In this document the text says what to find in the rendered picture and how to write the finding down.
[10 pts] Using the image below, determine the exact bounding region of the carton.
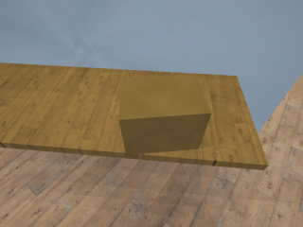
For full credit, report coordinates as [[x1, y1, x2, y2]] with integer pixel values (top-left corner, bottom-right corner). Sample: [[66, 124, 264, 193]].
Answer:
[[118, 74, 212, 155]]

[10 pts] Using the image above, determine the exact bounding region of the table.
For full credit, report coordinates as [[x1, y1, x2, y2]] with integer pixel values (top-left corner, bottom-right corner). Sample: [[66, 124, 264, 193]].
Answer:
[[0, 62, 269, 170]]

